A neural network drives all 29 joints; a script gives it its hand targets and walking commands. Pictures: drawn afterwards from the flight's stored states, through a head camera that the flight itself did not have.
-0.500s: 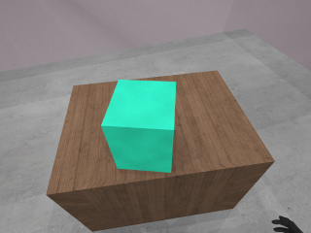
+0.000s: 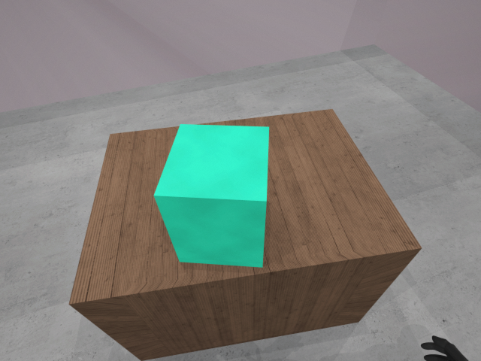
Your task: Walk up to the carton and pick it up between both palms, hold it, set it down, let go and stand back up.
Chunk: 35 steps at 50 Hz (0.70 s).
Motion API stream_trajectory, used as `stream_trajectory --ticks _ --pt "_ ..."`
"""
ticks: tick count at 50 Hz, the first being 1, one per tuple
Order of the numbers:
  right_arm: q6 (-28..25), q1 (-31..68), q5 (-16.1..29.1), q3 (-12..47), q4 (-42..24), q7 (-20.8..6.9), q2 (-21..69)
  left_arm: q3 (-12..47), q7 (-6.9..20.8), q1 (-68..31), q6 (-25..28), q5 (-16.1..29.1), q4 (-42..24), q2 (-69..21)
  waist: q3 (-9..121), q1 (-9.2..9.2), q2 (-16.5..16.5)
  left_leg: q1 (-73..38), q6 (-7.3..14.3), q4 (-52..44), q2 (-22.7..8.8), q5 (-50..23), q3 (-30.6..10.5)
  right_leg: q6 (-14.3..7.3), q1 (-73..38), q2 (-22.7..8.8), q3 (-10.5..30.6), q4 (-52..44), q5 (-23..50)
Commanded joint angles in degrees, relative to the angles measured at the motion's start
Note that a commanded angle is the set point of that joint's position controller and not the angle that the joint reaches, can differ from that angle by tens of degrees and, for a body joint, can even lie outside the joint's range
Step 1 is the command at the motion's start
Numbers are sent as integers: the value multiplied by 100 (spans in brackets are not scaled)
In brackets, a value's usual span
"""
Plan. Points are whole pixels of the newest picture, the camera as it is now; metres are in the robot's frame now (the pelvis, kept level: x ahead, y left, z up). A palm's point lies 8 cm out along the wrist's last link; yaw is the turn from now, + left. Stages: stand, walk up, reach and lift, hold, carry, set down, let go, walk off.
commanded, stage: walk up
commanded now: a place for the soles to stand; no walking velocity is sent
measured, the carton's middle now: (222, 197) +0.49 +0.04 -0.05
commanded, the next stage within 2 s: reach and lift in 1.12 s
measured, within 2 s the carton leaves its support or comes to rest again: neither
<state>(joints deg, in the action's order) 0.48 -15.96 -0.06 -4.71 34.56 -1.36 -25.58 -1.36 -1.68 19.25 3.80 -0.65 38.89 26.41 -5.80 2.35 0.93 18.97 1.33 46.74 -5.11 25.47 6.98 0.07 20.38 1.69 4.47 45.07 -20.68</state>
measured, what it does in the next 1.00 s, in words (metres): stands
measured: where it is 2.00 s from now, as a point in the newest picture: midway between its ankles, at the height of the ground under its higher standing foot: outside the picture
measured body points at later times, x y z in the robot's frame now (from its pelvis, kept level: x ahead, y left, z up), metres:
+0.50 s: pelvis -0.01 +0.03 +0.00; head +0.01 +0.04 +0.45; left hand +0.10 +0.36 -0.08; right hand +0.11 -0.30 -0.06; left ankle +0.02 +0.12 -0.71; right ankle +0.01 -0.11 -0.69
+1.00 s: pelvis -0.01 +0.02 +0.00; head +0.00 +0.01 +0.45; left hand +0.10 +0.35 -0.07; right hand +0.10 -0.31 -0.08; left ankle +0.02 +0.13 -0.71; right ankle +0.02 -0.11 -0.71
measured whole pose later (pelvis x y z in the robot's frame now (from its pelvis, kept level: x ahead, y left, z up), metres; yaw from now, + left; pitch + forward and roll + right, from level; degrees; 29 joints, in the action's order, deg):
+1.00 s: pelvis -0.01 +0.02 +0.00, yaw -1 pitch -4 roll +0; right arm -0.6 -15.6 -0.1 -4.7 34.7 -1.4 -25.6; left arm -2.1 -1.5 18.7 3.9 -0.7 38.9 26.4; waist -5.9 2.2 1.7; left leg 20.8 2.5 46.3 -4.6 22.1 6.8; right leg 0.1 20.1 0.2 1.5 44.9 -21.0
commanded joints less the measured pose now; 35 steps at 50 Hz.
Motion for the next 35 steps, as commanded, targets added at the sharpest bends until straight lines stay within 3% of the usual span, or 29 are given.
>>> stream_trajectory --ticks 1,2,3,4,5,6,8,9,10,11,12,13,14,15,16,17,18,19,20,22,24,25,26,29,31,32,33,34,35 --pt "-153 184 -138 -304 -46 29 -1012 -389 -170 -295 111 -50 -161 1477 323 43 -651 -264 247 -815 113 35 -756 -1045 688 -1159 2123 -1344 964" --pt "-202 22 -163 -345 -7 33 -1142 -347 -151 -439 95 -9 -174 1263 391 164 -293 -678 366 -1288 -211 -132 -1139 -716 1069 -766 1493 -901 1132" --pt "-243 28 -156 -396 33 31 -1343 -311 -124 -550 89 18 -213 1082 405 174 76 -694 600 -1854 -816 149 -1571 -384 1196 -236 465 -118 1106" --pt "-259 127 -192 -427 -31 33 -1481 -345 -136 -315 59 30 -134 992 352 83 416 -467 1031 -2296 -1446 123 -2089 -229 1091 93 -281 637 606" --pt "-252 266 -167 -405 -76 16 -1484 -365 -137 24 20 14 -48 1050 386 -25 485 -239 1328 -2422 -1790 -131 -2326 -171 900 27 -381 948 -666" --pt "-229 273 -176 -373 -22 -1 -1450 -374 -118 -84 17 22 -53 1131 162 -10 449 125 1388 -2397 -1784 -377 -2102 -177 683 -73 -411 935 -974" --pt "-197 597 -180 -338 -109 -18 -1372 -394 -64 296 61 23 -29 1039 207 -274 799 341 1090 -1950 -1356 -715 -1301 -260 81 -114 -499 17 -580" --pt "-155 737 -174 -341 -100 -27 -1285 -398 -47 500 111 24 63 982 307 -375 730 342 815 -1506 -965 -826 -942 -336 -237 -55 -460 -638 31" --pt "-125 689 -161 -303 -132 -20 -1154 -432 -72 508 143 -8 54 1098 415 -335 358 341 588 -984 -677 -933 -691 -404 -385 -59 -225 -869 771" --pt "-134 655 -120 -259 -158 -7 -932 -489 -98 524 170 -34 73 1257 635 -307 -162 541 323 -245 -446 -1068 -464 -548 -599 -587 694 -952 1502" --pt "-112 606 -83 -218 -271 27 -847 -558 -127 448 184 -53 -19 1524 728 -266 -469 730 139 394 -91 -820 -363 -872 -670 -1109 1736 -1189 1812" --pt "-81 527 -85 -207 -249 50 -895 -597 -144 341 185 -53 -19 1761 678 -248 -551 906 105 437 151 117 -644 -1253 -595 -1611 2645 -1475 1611" --pt "-34 501 -95 -269 -147 64 -1022 -591 -163 197 193 -50 -106 1761 538 -258 -660 806 121 488 122 906 -821 -1521 -296 -1846 2851 -1596 1472" --pt "-52 528 -90 -266 -183 64 -1041 -581 -169 67 153 -63 -113 1780 456 -169 -900 650 187 287 136 869 -918 -1512 -40 -1759 2774 -1594 1124" --pt "-92 339 -81 -280 -98 48 -1034 -535 -183 -98 124 -62 -126 1696 324 -82 -818 297 187 -105 94 484 -767 -1395 328 -1613 2349 -1513 775" --pt "-142 99 -103 -311 39 45 -1014 -452 -189 -348 84 -51 -127 1526 296 122 -729 -226 250 -875 95 228 -762 -1106 708 -1302 1805 -1218 819" --pt "-196 -77 -162 -383 24 46 -1259 -378 -157 -538 72 -25 -276 1162 461 251 -3 -848 441 -1553 -395 120 -1472 -669 1325 -745 1077 -510 900" --pt "-254 -118 -215 -434 50 36 -1459 -345 -143 -543 37 41 -240 905 360 252 658 -795 743 -2465 -1226 463 -2348 -255 1513 64 -149 676 517" --pt "-277 46 -233 -451 18 28 -1531 -354 -169 -149 3 0 -116 950 225 101 765 -626 1092 -2682 -1845 -329 -2872 -111 1584 84 -342 1168 -1020" --pt "-245 186 -149 -406 1 20 -1453 -409 -135 19 -22 34 -54 1141 155 -23 377 -165 1275 -2519 -1767 -360 -2376 -160 1073 -140 -228 1364 -1173" --pt "-218 378 -186 -367 -47 38 -1340 -446 -71 172 -5 53 -35 1071 112 -59 777 -171 1100 -2390 -1354 -611 -1736 -156 901 -182 -387 960 -921" --pt "-218 339 -185 -360 -57 43 -1267 -433 -62 206 15 65 -28 1000 166 -57 872 -395 1065 -2171 -1298 -1234 -1577 -174 917 -224 -492 633 -794" --pt "-259 150 -165 -363 -15 48 -1330 -413 -35 136 26 18 -81 970 348 -18 746 -519 1067 -2069 -1350 -1559 -1535 -207 792 -265 -486 366 -670" --pt "-183 395 -123 -315 -93 28 -1257 -383 -33 424 125 -23 18 893 719 -279 601 -445 763 -1197 -849 -1604 -834 -337 -151 -79 -683 -1077 357" --pt "-180 486 -98 -222 -119 36 -931 -502 -93 493 183 -108 67 1156 818 -339 -181 284 385 -134 -542 -1504 -459 -538 -785 -455 356 -1225 1054" --pt "-165 472 -73 -151 -186 16 -738 -589 -114 401 188 -126 4 1524 682 -291 -719 977 141 413 -55 -560 -284 -880 -801 -1204 1712 -1484 917" --pt "-89 506 -53 -142 -187 38 -771 -613 -121 241 191 -134 -116 1721 443 -271 -873 1085 111 593 167 919 -634 -1363 -250 -1855 2873 -2050 145" --pt "-72 507 -60 -244 -122 65 -1057 -625 -106 104 159 -125 -86 1852 232 -282 -1052 959 126 877 127 1126 -871 -1708 105 -2096 3079 -2179 -283" --pt "-77 464 -40 -260 -91 62 -1114 -633 -113 -74 153 -116 -123 1812 69 -248 -968 848 126 808 89 984 -875 -1617 364 -1949 2850 -2221 -529"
